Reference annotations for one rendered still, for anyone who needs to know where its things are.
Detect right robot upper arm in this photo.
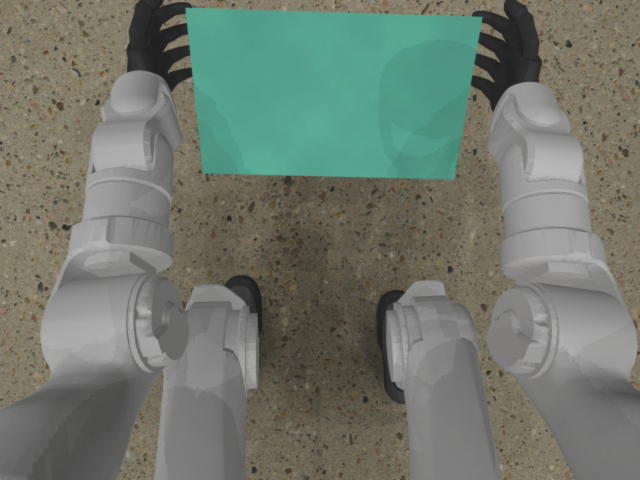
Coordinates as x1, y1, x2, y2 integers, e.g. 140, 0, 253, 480
486, 282, 640, 480

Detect robot right forearm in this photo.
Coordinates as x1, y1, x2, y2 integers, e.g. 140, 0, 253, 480
487, 82, 638, 363

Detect carton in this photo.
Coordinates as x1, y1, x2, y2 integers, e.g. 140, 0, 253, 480
185, 8, 483, 180

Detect robot right foot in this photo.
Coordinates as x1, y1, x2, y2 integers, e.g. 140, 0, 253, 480
377, 290, 405, 404

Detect left robot upper arm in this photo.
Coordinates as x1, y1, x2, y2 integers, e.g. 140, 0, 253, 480
0, 272, 189, 480

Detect robot left hand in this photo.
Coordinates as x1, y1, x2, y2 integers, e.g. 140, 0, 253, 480
126, 0, 193, 92

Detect robot right hand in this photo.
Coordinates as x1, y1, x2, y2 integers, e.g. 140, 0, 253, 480
471, 0, 542, 112

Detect robot left forearm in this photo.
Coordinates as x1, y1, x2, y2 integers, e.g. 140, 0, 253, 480
40, 71, 182, 364

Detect robot left thigh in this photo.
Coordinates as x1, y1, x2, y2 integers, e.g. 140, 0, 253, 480
154, 301, 259, 480

